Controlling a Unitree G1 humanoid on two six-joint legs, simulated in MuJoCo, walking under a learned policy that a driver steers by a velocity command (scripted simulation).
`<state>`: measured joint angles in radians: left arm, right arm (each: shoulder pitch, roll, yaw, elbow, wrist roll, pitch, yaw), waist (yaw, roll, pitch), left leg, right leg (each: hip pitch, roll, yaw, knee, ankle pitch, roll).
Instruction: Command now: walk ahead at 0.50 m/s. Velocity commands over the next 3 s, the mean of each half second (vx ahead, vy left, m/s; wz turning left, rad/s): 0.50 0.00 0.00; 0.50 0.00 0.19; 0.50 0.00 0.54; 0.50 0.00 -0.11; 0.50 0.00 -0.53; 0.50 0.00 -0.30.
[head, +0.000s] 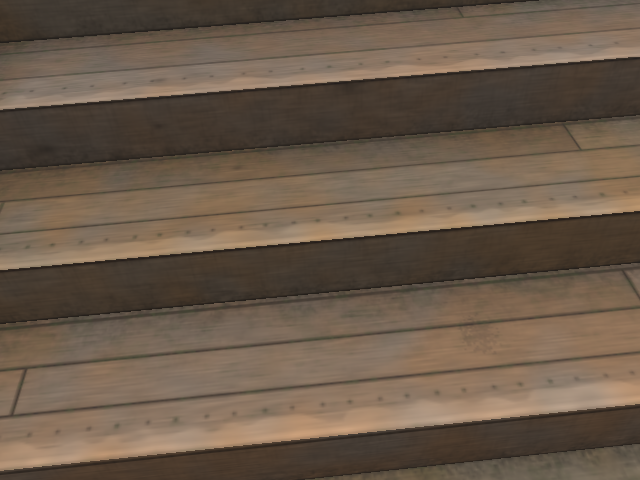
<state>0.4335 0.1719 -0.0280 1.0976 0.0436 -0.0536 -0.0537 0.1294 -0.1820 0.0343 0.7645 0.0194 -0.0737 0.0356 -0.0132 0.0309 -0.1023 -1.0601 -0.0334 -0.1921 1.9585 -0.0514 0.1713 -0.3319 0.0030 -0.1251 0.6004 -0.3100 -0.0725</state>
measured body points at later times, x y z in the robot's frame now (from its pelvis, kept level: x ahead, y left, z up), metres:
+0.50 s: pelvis +0.28 +0.05 +0.13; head +0.26 +0.06 +0.58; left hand +0.42 +0.27 +0.02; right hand +0.28 -0.18 -0.02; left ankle +0.31 +0.11 -0.58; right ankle +0.24 -0.12 -0.32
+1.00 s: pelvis +0.57 -0.01 +0.25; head +0.56 +0.00 +0.70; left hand +0.69 +0.24 +0.14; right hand +0.60 -0.24 +0.11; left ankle +0.43 +0.12 -0.29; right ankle +0.65 -0.10 -0.43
